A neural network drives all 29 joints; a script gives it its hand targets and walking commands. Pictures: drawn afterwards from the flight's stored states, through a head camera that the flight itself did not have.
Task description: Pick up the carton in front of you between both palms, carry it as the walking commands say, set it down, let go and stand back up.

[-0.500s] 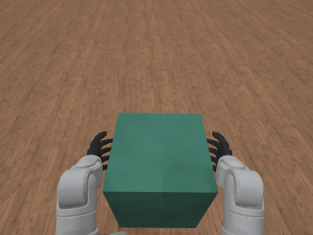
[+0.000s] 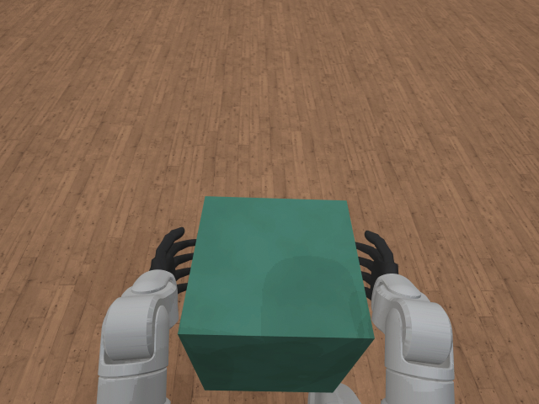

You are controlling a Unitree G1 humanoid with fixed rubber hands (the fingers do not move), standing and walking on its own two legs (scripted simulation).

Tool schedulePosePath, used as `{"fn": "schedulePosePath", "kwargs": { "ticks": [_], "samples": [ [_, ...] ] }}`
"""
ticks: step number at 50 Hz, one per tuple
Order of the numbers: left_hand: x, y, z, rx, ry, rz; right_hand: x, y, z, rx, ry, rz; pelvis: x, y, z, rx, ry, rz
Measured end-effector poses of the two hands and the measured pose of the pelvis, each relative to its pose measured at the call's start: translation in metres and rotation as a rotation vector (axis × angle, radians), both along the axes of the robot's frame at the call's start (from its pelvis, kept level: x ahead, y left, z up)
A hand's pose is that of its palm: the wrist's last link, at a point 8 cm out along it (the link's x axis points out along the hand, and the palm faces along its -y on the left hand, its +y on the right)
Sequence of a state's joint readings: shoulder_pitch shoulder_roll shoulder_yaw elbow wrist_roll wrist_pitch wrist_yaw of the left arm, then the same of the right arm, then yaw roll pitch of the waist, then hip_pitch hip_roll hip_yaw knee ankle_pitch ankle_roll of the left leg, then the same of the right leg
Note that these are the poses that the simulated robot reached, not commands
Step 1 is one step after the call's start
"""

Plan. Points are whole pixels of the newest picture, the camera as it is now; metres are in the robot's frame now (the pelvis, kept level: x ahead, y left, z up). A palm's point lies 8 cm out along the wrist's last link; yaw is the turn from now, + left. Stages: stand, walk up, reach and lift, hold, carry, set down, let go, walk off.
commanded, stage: carry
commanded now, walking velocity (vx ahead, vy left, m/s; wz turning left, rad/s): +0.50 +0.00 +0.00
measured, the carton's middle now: (272, 299) +0.27 +0.00 -0.02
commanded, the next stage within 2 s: none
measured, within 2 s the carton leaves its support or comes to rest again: neither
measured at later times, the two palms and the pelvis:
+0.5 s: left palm (213, 116) +0.59 +0.12 +0.08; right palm (360, 119) +0.62 -0.18 +0.07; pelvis +0.34 -0.05 +0.00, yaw +4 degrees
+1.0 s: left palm (203, 45) +0.93 +0.18 +0.05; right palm (315, 49) +0.93 -0.12 +0.06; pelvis +0.67 +0.03 +0.00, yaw +1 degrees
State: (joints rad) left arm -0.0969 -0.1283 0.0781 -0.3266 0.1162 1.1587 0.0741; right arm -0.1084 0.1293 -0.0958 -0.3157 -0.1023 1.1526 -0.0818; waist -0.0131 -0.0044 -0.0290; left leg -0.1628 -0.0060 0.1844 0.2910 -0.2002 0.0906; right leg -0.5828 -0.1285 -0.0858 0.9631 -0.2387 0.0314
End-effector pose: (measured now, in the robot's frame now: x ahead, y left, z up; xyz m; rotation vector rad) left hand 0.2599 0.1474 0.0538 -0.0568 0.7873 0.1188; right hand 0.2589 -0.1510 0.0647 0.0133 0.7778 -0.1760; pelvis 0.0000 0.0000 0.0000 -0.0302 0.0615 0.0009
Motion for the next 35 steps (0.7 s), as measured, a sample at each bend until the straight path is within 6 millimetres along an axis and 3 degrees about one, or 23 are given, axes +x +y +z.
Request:
{"fn": "schedulePosePath", "kwargs": {
  "ticks": [8,14,17,21,30,35],
  "samples": [
    [0.108,-0.006,0.024,0.01,-0.118,0.051,0.121,-0.005,0.021,0.014,-0.118,0.046,0.116,-0.017,-0.009,0.007,-0.004,0.02],
    [0.208,-0.026,0.016,0.043,-0.134,0.07,0.225,-0.025,0.001,0.054,-0.135,0.058,0.214,-0.039,-0.036,0.003,-0.026,0.054],
    [0.243,-0.031,0.01,0.047,-0.059,0.084,0.264,-0.03,-0.007,0.07,-0.06,0.06,0.246,-0.047,-0.026,0.015,-0.018,0.071],
    [0.282,-0.033,0.014,0.051,-0.01,0.103,0.309,-0.032,-0.004,0.069,-0.011,0.082,0.289,-0.053,-0.01,0.038,-0.007,0.075],
    [0.398,-0.026,0.042,0.052,-0.09,0.086,0.42,-0.026,0.024,0.065,-0.091,0.07,0.402,-0.041,0.003,0.056,0.01,0.054],
    [0.474,-0.01,0.034,0.043,-0.096,0.063,0.49,-0.01,0.019,0.053,-0.098,0.051,0.479,-0.021,-0.008,0.044,0.006,0.048]
  ]
}}
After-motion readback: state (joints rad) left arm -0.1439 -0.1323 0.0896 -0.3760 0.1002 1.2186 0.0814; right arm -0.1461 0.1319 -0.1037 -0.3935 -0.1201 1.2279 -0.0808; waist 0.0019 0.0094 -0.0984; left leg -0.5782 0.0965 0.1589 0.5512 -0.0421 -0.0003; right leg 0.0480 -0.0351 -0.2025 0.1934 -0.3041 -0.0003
